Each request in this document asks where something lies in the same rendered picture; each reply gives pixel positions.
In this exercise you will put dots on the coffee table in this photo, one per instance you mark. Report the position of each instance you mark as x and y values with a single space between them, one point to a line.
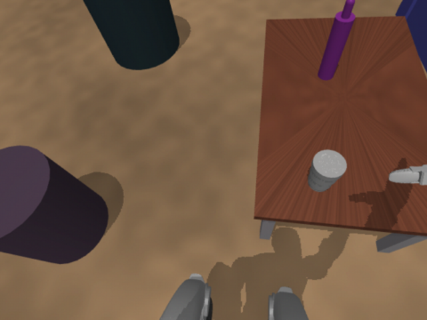
373 112

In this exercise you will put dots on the right robot hand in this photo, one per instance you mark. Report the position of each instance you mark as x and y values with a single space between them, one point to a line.
410 175

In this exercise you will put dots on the sofa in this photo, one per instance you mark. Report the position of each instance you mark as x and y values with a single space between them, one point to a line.
415 12

